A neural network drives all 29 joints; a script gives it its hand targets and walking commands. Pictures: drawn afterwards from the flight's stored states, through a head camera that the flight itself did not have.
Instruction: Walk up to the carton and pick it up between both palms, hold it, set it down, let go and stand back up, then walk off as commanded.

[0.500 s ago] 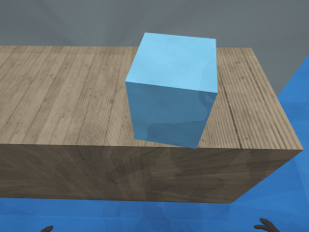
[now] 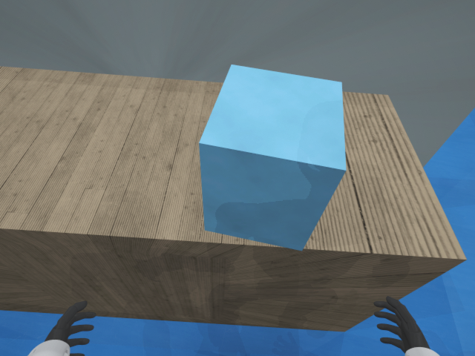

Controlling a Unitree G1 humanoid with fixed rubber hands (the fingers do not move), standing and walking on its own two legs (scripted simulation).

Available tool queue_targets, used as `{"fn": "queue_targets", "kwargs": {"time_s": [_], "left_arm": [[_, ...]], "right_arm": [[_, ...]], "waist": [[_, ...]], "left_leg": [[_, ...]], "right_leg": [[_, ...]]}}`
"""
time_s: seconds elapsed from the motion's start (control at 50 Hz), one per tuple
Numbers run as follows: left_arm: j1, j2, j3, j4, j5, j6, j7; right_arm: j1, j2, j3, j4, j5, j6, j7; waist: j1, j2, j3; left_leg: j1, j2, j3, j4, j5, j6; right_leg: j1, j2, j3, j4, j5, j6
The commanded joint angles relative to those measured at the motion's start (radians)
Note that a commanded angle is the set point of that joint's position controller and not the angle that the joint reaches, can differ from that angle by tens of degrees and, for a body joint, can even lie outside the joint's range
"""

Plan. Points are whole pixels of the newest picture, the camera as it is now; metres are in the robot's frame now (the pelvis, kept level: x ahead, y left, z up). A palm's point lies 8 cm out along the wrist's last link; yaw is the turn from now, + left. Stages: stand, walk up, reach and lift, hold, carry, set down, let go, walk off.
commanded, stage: reach and lift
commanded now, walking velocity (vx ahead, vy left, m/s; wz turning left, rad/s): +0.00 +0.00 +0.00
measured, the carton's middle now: (268, 161) +0.44 -0.04 +0.06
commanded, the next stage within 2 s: none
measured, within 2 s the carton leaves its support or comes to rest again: neither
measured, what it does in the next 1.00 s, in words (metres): stands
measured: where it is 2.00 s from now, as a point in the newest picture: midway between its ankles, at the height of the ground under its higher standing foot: outside the picture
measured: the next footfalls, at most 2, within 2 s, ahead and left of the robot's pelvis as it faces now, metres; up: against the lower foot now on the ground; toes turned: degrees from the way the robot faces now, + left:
none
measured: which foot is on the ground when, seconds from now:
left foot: down 0.00-1.00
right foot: down 0.00-1.00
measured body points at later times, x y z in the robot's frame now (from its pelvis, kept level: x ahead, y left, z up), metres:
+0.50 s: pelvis -0.02 +0.01 +0.01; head -0.02 +0.01 +0.46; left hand +0.15 +0.26 -0.02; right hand +0.14 -0.24 -0.03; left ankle -0.03 +0.15 -0.74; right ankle +0.00 -0.12 -0.74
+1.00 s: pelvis -0.01 +0.01 +0.01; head -0.02 -0.01 +0.46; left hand +0.18 +0.22 +0.06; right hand +0.16 -0.19 +0.03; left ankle -0.03 +0.15 -0.74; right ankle +0.00 -0.12 -0.74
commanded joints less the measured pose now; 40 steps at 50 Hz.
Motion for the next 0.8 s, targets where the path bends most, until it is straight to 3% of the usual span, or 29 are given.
{"fn": "queue_targets", "kwargs": {"time_s": [0.0, 0.06, 0.12, 0.14, 0.16, 0.18, 0.22, 0.26, 0.32, 0.34, 0.36, 0.4, 0.44, 0.46, 0.52, 0.54, 0.58, 0.6, 0.62, 0.64, 0.66, 0.68, 0.74, 0.76, 0.78], "left_arm": [[-0.027, 0.090, 0.004, -0.282, -0.042, -0.082, 0.039], [0.033, 0.079, -0.007, -0.303, -0.039, -0.091, 0.045], [0.031, 0.062, -0.021, -0.334, -0.041, -0.092, 0.044], [0.055, 0.047, -0.017, -0.339, -0.047, -0.088, 0.043], [0.068, 0.055, -0.027, -0.329, -0.049, -0.093, 0.042], [0.080, 0.060, -0.014, -0.392, -0.052, -0.099, 0.047], [0.069, 0.065, -0.010, -0.357, -0.048, -0.109, 0.043], [0.109, 0.036, -0.015, -0.368, -0.063, -0.093, 0.043], [0.096, 0.042, -0.007, -0.358, -0.076, -0.107, 0.027], [0.104, 0.045, -0.010, -0.373, -0.080, -0.112, 0.027], [0.103, 0.040, -0.012, -0.409, -0.084, -0.114, 0.025], [0.095, 0.051, 0.004, -0.435, -0.109, -0.128, 0.022], [0.085, 0.045, -0.019, -0.512, -0.124, -0.142, 0.018], [0.096, 0.056, -0.014, -0.478, -0.136, -0.139, 0.017], [0.077, 0.052, -0.035, -0.530, -0.156, -0.144, 0.019], [0.077, 0.049, -0.035, -0.568, -0.164, -0.146, 0.019], [0.047, 0.054, -0.056, -0.609, -0.179, -0.154, 0.018], [0.049, 0.043, -0.042, -0.580, -0.174, -0.152, 0.015], [0.030, 0.038, -0.061, -0.643, -0.182, -0.166, 0.019], [0.030, 0.050, -0.044, -0.637, -0.181, -0.157, 0.018], [0.037, 0.056, -0.046, -0.674, -0.185, -0.165, 0.021], [0.052, 0.034, -0.060, -0.656, -0.181, -0.165, 0.021], [0.071, 0.056, -0.044, -0.732, -0.191, -0.163, 0.020], [0.043, 0.088, -0.038, -0.710, -0.196, -0.162, 0.015], [0.073, 0.059, -0.065, -0.729, -0.209, -0.158, 0.015]], "right_arm": [[0.041, -0.094, -0.049, -0.178, -0.002, -0.022, 0.027], [0.068, -0.113, -0.053, -0.224, 0.006, -0.028, 0.029], [0.079, -0.089, -0.059, -0.238, -0.001, -0.009, 0.027], [0.070, -0.086, -0.066, -0.297, -0.001, -0.005, 0.018], [0.068, -0.087, -0.065, -0.338, 0.006, -0.006, 0.017], [0.062, -0.089, -0.073, -0.391, 0.007, -0.006, 0.013], [0.081, -0.071, -0.066, -0.411, 0.005, 0.007, 0.011], [0.080, -0.055, -0.051, -0.474, 0.014, 0.032, 0.010], [0.095, -0.038, -0.049, -0.564, 0.011, 0.063, -0.004], [0.116, -0.017, -0.046, -0.582, 0.009, 0.080, -0.011], [0.125, -0.005, -0.043, -0.612, 0.008, 0.090, -0.012], [0.146, 0.032, -0.020, -0.684, 0.015, 0.108, -0.025], [0.177, 0.051, -0.030, -0.757, 0.027, 0.119, -0.031], [0.171, 0.065, -0.023, -0.762, 0.029, 0.137, -0.034], [0.201, 0.101, -0.008, -0.807, 0.035, 0.171, -0.040], [0.225, 0.111, 0.001, -0.808, 0.037, 0.183, -0.046], [0.229, 0.114, 0.007, -0.850, 0.039, 0.198, -0.050], [0.228, 0.120, 0.011, -0.872, 0.034, 0.206, -0.057], [0.217, 0.136, 0.033, -0.912, 0.038, 0.203, -0.056], [0.222, 0.145, 0.032, -0.906, 0.039, 0.221, -0.066], [0.225, 0.142, 0.028, -0.939, 0.043, 0.220, -0.072], [0.234, 0.139, 0.031, -0.912, 0.026, 0.220, -0.078], [0.260, 0.168, 0.051, -0.990, 0.051, 0.216, -0.106], [0.235, 0.188, 0.056, -1.010, 0.060, 0.219, -0.119], [0.250, 0.216, 0.063, -1.041, 0.059, 0.224, -0.129]], "waist": [[-0.030, 0.123, -0.214], [-0.010, 0.162, -0.235], [-0.023, 0.167, -0.203], [-0.007, 0.134, -0.172], [-0.008, 0.136, -0.179], [-0.003, 0.145, -0.190], [0.008, 0.077, -0.155], [0.026, 0.084, -0.137], [0.030, -0.009, -0.083], [0.028, 0.003, -0.090], [0.025, -0.021, -0.091], [0.041, -0.019, -0.094], [0.036, -0.005, -0.096], [0.036, -0.013, -0.088], [0.030, 0.059, -0.061], [0.019, 0.051, -0.073], [0.001, 0.128, -0.078], [0.007, 0.119, -0.089], [0.000, 0.168, -0.126], [-0.006, 0.152, -0.111], [0.001, 0.183, -0.119], [-0.021, 0.161, -0.121], [-0.003, 0.135, -0.146], [0.006, 0.127, -0.125], [0.000, 0.074, -0.101]], "left_leg": [[0.025, -0.084, 0.108, -0.102, 0.393, -0.036], [0.056, -0.081, 0.110, -0.103, 0.477, -0.050], [0.052, -0.078, 0.107, -0.135, 0.404, -0.046], [0.040, -0.076, 0.105, -0.148, 0.408, -0.034], [0.030, -0.077, 0.101, -0.141, 0.401, -0.036], [0.035, -0.076, 0.102, -0.148, 0.437, -0.038], [0.033, -0.080, 0.108, -0.161, 0.376, -0.016], [0.022, -0.081, 0.109, -0.171, 0.394, -0.012], [-0.008, -0.081, 0.117, -0.197, 0.272, 0.016], [-0.018, -0.076, 0.113, -0.207, 0.275, 0.019], [0.001, -0.083, 0.116, -0.207, 0.265, 0.021], [-0.012, -0.086, 0.124, -0.217, 0.226, 0.029], [-0.029, -0.077, 0.119, -0.235, 0.201, 0.035], [-0.030, -0.078, 0.118, -0.241, 0.165, 0.043], [-0.065, -0.066, 0.107, -0.275, 0.079, 0.047], [-0.073, -0.058, 0.109, -0.281, 0.067, 0.052], [-0.152, -0.043, 0.088, -0.309, -0.024, 0.065], [-0.216, -0.040, 0.088, -0.320, -0.060, 0.079], [-0.260, -0.034, 0.070, -0.325, -0.093, 0.085], [-0.298, -0.025, 0.067, -0.331, -0.110, 0.094], [-0.312, -0.026, 0.062, -0.346, -0.124, 0.102], [-0.314, -0.032, 0.066, -0.312, -0.069, 0.080], [-0.180, -0.069, 0.074, -0.259, 0.008, 0.065], [-0.143, -0.089, 0.088, -0.240, 0.011, 0.061], [-0.120, -0.077, 0.075, -0.242, 0.006, 0.069]], "right_leg": [[0.073, 0.082, -0.064, -0.112, 0.357, 0.000], [0.068, 0.096, -0.060, -0.128, 0.386, -0.014], [0.082, 0.085, -0.046, -0.164, 0.305, -0.025], [0.090, 0.096, -0.052, -0.173, 0.317, -0.029], [0.102, 0.090, -0.040, -0.177, 0.323, -0.029], [0.119, 0.090, -0.041, -0.180, 0.343, -0.028], [0.109, 0.084, -0.028, -0.201, 0.305, -0.022], [0.098, 0.096, -0.033, -0.203, 0.314, -0.027], [0.116, 0.084, -0.021, -0.232, 0.251, -0.014], [0.133, 0.083, -0.008, -0.229, 0.254, -0.016], [0.116, 0.081, -0.007, -0.232, 0.260, -0.008], [0.111, 0.064, 0.006, -0.250, 0.223, -0.003], [0.102, 0.074, 0.000, -0.244, 0.207, -0.002], [0.107, 0.063, 0.013, -0.259, 0.186, -0.004], [0.089, 0.055, 0.022, -0.265, 0.106, -0.008], [0.105, 0.054, 0.025, -0.257, 0.108, -0.005], [0.185, 0.062, 0.026, -0.225, 0.094, -0.002], [0.236, 0.073, 0.013, -0.203, 0.096, 0.006], [0.273, 0.069, 0.025, -0.179, 0.109, 0.005], [0.314, 0.071, 0.021, -0.163, 0.108, 0.008], [0.334, 0.067, 0.023, -0.157, 0.116, 0.014], [0.326, 0.058, 0.028, -0.167, 0.132, -0.002], [0.202, 0.028, 0.041, -0.210, 0.098, 0.000], [0.148, 0.002, 0.059, -0.244, 0.065, 0.001], [0.101, 0.008, 0.046, -0.247, 0.052, 0.005]]}}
